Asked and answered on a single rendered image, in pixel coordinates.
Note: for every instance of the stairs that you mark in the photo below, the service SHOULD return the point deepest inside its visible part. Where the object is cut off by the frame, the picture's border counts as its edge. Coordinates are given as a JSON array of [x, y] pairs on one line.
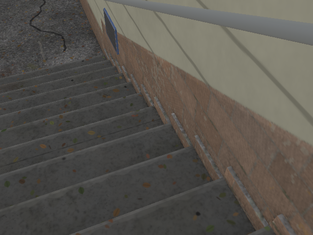
[[82, 153]]

